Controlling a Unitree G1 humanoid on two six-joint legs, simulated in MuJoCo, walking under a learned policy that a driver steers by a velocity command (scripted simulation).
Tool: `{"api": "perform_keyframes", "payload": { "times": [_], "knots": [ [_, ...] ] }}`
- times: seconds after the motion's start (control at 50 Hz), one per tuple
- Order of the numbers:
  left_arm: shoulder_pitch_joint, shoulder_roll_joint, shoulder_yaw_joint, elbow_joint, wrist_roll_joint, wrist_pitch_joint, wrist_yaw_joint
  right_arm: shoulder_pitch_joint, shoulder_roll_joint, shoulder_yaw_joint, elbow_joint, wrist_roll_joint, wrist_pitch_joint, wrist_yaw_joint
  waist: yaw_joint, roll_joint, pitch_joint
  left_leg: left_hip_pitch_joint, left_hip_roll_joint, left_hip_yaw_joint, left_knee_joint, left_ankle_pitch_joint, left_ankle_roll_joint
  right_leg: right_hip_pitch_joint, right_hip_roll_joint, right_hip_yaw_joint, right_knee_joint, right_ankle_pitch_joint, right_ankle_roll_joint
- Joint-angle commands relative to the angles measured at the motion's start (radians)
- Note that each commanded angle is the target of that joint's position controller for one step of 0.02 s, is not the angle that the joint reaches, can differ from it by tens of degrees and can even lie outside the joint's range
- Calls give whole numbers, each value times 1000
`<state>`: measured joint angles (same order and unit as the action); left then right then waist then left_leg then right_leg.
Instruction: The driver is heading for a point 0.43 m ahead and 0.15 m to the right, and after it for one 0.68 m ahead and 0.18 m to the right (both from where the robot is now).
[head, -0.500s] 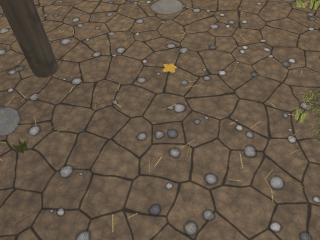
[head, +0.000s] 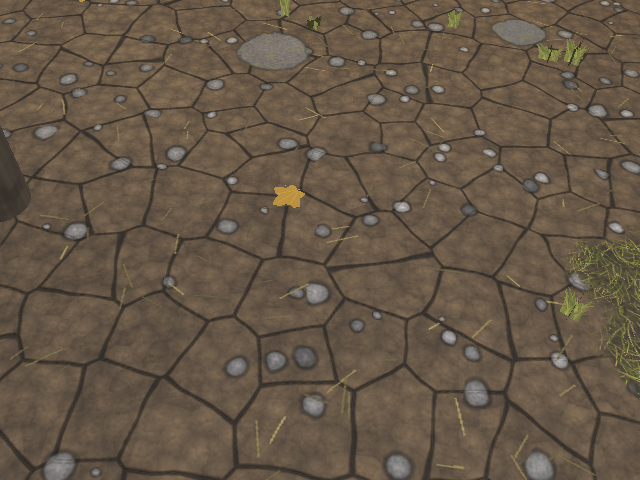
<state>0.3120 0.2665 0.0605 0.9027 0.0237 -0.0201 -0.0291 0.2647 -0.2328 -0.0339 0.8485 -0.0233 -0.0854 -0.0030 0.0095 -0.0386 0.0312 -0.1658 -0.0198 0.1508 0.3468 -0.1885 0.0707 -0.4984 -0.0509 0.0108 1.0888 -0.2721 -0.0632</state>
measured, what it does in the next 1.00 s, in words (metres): walks ahead, turning right: right foot, then left foot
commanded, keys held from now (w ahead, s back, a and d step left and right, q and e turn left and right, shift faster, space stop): w+e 0.40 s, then e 0.28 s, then no key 0.32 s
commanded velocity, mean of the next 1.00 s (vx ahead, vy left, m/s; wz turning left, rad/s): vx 0.31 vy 0.00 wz -0.47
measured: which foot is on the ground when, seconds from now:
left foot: down 0.00-0.36, up 0.38-0.84, down 0.86-1.00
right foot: up 0.00-0.32, down 0.34-0.86, up 0.88-1.00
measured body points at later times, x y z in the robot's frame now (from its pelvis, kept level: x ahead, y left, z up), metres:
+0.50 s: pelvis +0.25 -0.07 -0.01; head +0.29 -0.08 +0.44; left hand +0.42 +0.17 -0.13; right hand +0.27 -0.34 -0.14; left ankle +0.24 +0.10 -0.65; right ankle +0.28 -0.11 -0.75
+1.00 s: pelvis +0.41 -0.07 -0.01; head +0.45 -0.07 +0.44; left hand +0.62 +0.13 -0.15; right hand +0.39 -0.36 -0.12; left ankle +0.51 -0.03 -0.75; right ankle +0.29 -0.13 -0.68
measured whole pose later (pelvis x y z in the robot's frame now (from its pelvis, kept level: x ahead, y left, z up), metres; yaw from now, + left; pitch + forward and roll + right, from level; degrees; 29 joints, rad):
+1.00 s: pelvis +0.41 -0.07 -0.01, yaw -30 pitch -1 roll -1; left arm 0.22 0.29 0.06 0.82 0.02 0.04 0.02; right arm 0.17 -0.24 0.00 0.77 -0.01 -0.01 -0.03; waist 0.01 -0.04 0.08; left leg -0.32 -0.02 0.03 0.48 -0.14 0.05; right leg -0.33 0.14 0.11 1.01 -0.52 -0.01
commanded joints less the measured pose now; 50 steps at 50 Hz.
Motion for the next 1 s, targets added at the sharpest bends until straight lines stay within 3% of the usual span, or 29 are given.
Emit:
{"api": "perform_keyframes", "payload": {
  "times": [0.02, 0.1, 0.16, 0.22, 0.28, 0.3, 0.32, 0.34, 0.36, 0.38, 0.4, 0.42, 0.44, 0.48, 0.52, 0.56, 0.68, 0.76, 0.8, 0.84, 0.86, 0.88, 0.9, 0.92, 0.94, 0.96, 1.0],
  "knots": [
    [-2, 24, 9, -54, 6, 11, -16, 41, -103, -27, -23, 10, -29, -5, 6, 108, 15, 60, 275, -156, -221, 195, 72, -147, -49, 21, 17, 101, 15],
    [-141, 8, 0, -108, 5, 10, -29, 84, -90, -24, 10, 6, -26, -7, -11, 104, 52, 84, 246, -39, -219, 288, 68, -199, -45, -15, -155, 234, 28],
    [-250, -7, -15, -150, 8, 7, -40, 120, -109, -28, 31, 6, -24, -13, -38, 106, 68, 113, 254, 21, -209, 358, 60, -152, -29, -80, -327, 293, 12],
    [-310, 3, -17, -183, 13, 6, -45, 166, -129, -34, 58, 4, -13, -20, -52, 102, 76, 213, 283, 59, -162, 481, 52, -132, -6, -126, -419, 235, -27],
    [-258, 27, -6, -179, 17, 9, -34, 158, -165, -41, 68, 0, 5, -30, -13, 134, 21, 291, 294, 105, 15, 886, 37, -13, 77, -180, -454, 84, -87],
    [-189, 43, 3, -163, 16, 6, -29, 153, -182, -46, 69, -2, 16, -32, 20, 141, -22, 298, 297, 112, 140, 980, 37, 66, 113, -187, -468, 29, -112],
    [-81, 66, 18, -132, 18, -2, -21, 150, -194, -49, 65, -1, 26, -31, 65, 134, -88, 260, 295, 115, 317, 943, 32, 201, 145, -176, -516, 12, -140],
    [80, 118, 44, -82, 30, -9, -6, 131, -191, -48, 47, 1, 29, -26, 144, 71, -173, 99, 272, 126, 582, 726, 1, 443, 109, -82, -597, 16, -184],
    [108, 247, 78, -86, 35, -6, 9, 175, -73, -23, -20, 16, 22, -8, 94, -155, -275, -334, 127, 113, 961, -72, -58, 785, -207, 395, -615, -9, -321],
    [115, 269, 83, -106, -2, 8, 11, 68, -135, -37, -68, 10, 9, 0, 116, -96, -331, -528, -9, -106, 1135, -352, -80, 830, -305, 766, -787, 18, -393],
    [71, 244, 77, -95, -11, 14, 20, -25, -135, -34, -96, 9, -3, 5, 105, -7, -177, -622, 67, -180, 1105, -244, -67, 739, -277, 586, -810, 78, -353],
    [15, 188, 62, -95, -18, 10, 26, -16, -126, -28, -91, 17, -14, 3, 59, 37, -73, -578, 102, -172, 1009, -166, -66, 588, -249, 468, -815, 270, -313],
    [-35, 150, 51, -101, -18, 2, 29, 8, -123, -30, -73, 13, -9, -3, 7, 76, -14, -501, 125, -172, 931, -153, -73, 468, -194, 357, -808, 510, -269],
    [-81, 115, 36, -112, -27, -15, 29, 63, -112, -30, -60, -17, 33, -7, -48, 65, -30, -371, 130, -176, 850, -164, -101, 354, -122, 227, -792, 763, -233],
    [-62, 139, 40, -106, -26, -29, 23, 69, -94, -28, -69, -18, 61, -5, -62, 46, -58, -351, 109, -157, 792, -141, -121, 329, -84, 179, -774, 908, -222],
    [-32, 158, 45, -105, -22, -26, 24, 29, -88, -25, -89, -13, 71, -4, -49, 19, -73, -372, 96, -145, 725, -84, -130, 334, -57, 163, -757, 952, -201],
    [53, 163, 46, -107, -20, 6, 40, -147, -109, -17, -156, -1, 79, -9, 28, -35, -80, -436, 66, -164, 530, 35, -125, 426, -47, 234, -703, 879, -138],
    [69, 150, 40, -108, -5, 18, 49, -170, -122, -11, -160, 5, 69, -13, 50, -47, -63, -404, 39, -169, 404, 5, -92, 496, -71, 268, -642, 905, -130],
    [42, 150, 38, -114, -1, 21, 53, -126, -132, -13, -147, 7, 61, -18, 31, -53, -55, -305, 20, -171, 309, -27, -62, 477, -71, 288, -594, 907, -109],
    [-8, 156, 35, -122, -18, 16, 55, -27, -139, -17, -117, 1, 47, -26, -34, -35, -61, -111, 7, -161, 104, 93, -24, 421, -30, 289, -491, 859, -62],
    [-18, 133, 25, -141, -29, 5, 53, 35, -172, -23, -109, -8, 32, -33, -58, 42, -120, 59, 120, -266, 52, 403, 12, 346, 26, 264, -366, 684, -22],
    [88, 78, 15, -152, -31, 2, 54, 43, -244, -31, -133, 2, 33, -35, -8, 253, -210, 231, 394, -521, 103, 979, 138, 208, 175, 150, -120, -43, 13],
    [152, 113, 23, -124, -16, 25, 62, 48, -212, -26, -125, 28, 54, -28, 0, 286, -288, 192, 481, -687, 70, 973, 264, 152, 232, 110, 7, -424, 25],
    [114, 140, 28, -99, 2, 41, 62, 9, -165, -13, -134, 29, 60, -21, 7, 144, -189, 106, 428, -625, 33, 773, 261, 120, 197, 147, 89, -377, 31],
    [56, 132, 26, -99, 5, 50, 56, -45, -123, -1, -138, 21, 65, -21, 10, 97, -119, 30, 357, -525, 6, 586, 215, 113, 173, 151, 74, -314, 40],
    [30, 116, 22, -101, -3, 60, 50, -88, -103, 10, -139, 10, 70, -23, 24, 108, -78, -28, 298, -446, -35, 450, 168, 130, 151, 148, 16, -272, 54],
    [39, 93, 9, -85, -7, 76, 39, -116, -115, 9, -125, -1, 74, -27, 35, 183, -58, -87, 212, -339, -70, 320, 121, 198, 144, 98, -93, -211, 81]
  ]
}}
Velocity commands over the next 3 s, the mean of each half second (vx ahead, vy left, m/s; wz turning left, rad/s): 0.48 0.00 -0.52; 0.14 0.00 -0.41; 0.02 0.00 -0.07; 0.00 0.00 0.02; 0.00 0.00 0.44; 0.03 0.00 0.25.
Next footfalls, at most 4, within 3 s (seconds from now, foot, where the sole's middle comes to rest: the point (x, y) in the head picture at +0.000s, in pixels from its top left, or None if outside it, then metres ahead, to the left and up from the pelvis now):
0.34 right None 0.31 -0.12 -0.78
0.86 left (346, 455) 0.55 -0.05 -0.78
1.20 right None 0.37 -0.19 -0.78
2.70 right None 0.46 -0.22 -0.78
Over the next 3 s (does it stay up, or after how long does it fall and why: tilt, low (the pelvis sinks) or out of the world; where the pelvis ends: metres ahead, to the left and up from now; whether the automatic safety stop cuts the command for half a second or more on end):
stays up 0.45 -0.14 0.00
